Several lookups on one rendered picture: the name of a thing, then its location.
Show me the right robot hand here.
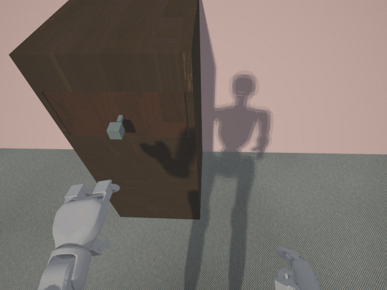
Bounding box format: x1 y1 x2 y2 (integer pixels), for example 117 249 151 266
274 246 321 290

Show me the handle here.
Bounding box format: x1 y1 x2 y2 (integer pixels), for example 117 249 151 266
106 115 125 140

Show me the left robot forearm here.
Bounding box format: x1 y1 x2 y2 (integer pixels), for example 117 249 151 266
38 246 92 290

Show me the drawer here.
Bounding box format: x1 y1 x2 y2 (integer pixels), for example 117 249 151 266
44 92 189 137

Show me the cabinet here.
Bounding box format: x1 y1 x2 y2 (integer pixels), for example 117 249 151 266
9 0 203 220

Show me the left robot hand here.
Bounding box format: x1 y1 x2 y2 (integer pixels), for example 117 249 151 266
53 179 120 256

